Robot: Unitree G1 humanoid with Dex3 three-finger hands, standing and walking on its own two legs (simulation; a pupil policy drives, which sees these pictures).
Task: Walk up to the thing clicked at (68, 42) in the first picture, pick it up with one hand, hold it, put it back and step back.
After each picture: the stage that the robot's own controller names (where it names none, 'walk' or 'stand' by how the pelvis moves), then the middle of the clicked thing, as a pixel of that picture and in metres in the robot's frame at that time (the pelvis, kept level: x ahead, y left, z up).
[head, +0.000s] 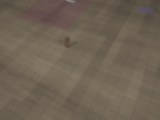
stand; (67, 42) +1.43 +0.20 -0.72
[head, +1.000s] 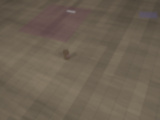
walk; (66, 54) +1.31 +0.29 -0.71
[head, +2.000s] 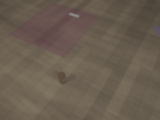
walk; (62, 78) +0.86 +0.26 -0.71
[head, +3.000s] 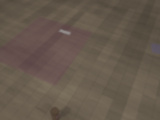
walk; (55, 114) +0.55 +0.22 -0.70
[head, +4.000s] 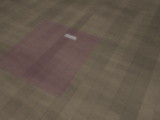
stand; out of the picture +0.39 +0.21 -0.71
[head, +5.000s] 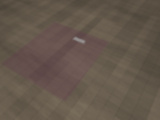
stand; out of the picture +0.38 +0.18 -0.71
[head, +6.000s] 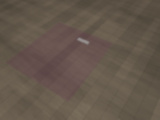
stand; out of the picture +0.38 +0.15 -0.72
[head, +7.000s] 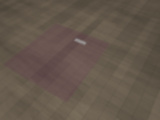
stand; out of the picture +0.38 +0.16 -0.73
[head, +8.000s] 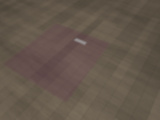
stand; out of the picture +0.38 +0.17 -0.73
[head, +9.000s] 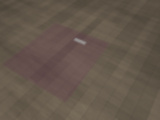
stand; out of the picture +0.38 +0.17 -0.73
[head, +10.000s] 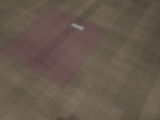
go down; out of the picture +0.39 +0.17 -0.71
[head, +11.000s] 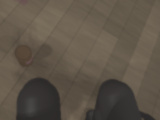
go down; (24, 56) +0.45 +0.24 -0.29
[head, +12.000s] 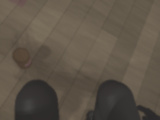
close in; (23, 59) +0.45 +0.25 -0.29
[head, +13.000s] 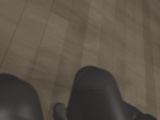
close in; out of the picture +0.43 +0.29 -0.22
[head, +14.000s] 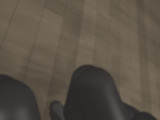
close; out of the picture +0.42 +0.30 -0.22
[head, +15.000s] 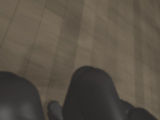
lift; out of the picture +0.40 +0.29 -0.23
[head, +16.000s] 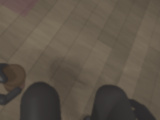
lift; (14, 80) +0.32 +0.25 -0.10
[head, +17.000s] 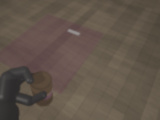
hold; (42, 89) +0.33 +0.15 +0.04
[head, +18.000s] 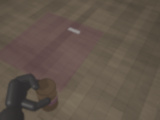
hold; (47, 95) +0.32 +0.14 +0.00
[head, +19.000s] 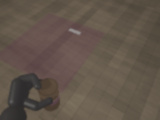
crouch; (49, 95) +0.32 +0.13 +0.00
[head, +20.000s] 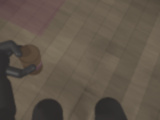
crouch; (31, 61) +0.42 +0.18 -0.08
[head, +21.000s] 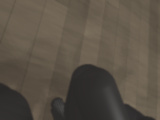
lower; out of the picture +0.43 +0.28 -0.23
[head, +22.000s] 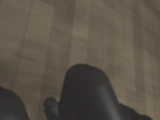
lower; out of the picture +0.44 +0.30 -0.22
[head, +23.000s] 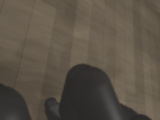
lower; out of the picture +0.44 +0.30 -0.23
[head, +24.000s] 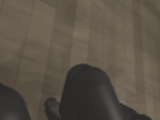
lower; out of the picture +0.43 +0.30 -0.22
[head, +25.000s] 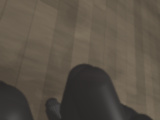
loosen; out of the picture +0.43 +0.29 -0.23
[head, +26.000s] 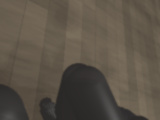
withdraw; out of the picture +0.42 +0.29 -0.23
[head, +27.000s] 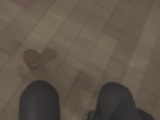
walk; (32, 60) +0.46 +0.23 -0.31
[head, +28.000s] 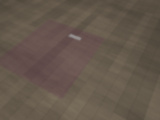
stand; out of the picture +0.39 +0.15 -0.66
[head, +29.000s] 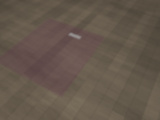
stand; out of the picture +0.40 +0.16 -0.67
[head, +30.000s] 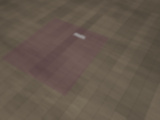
stand; out of the picture +0.40 +0.15 -0.69
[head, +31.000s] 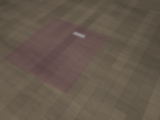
walk; out of the picture +0.42 +0.15 -0.72
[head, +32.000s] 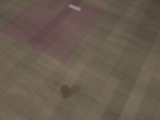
walk; (65, 91) +0.59 +0.14 -0.70
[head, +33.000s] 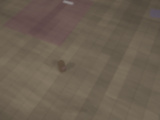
walk; (61, 66) +0.90 +0.26 -0.69
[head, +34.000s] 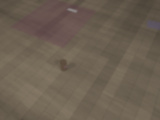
stand; (63, 65) +1.04 +0.20 -0.71
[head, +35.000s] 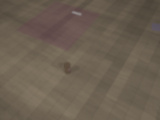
stand; (67, 68) +1.03 +0.19 -0.73
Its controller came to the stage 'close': yes
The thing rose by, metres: 0.71
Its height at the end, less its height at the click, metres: +0.00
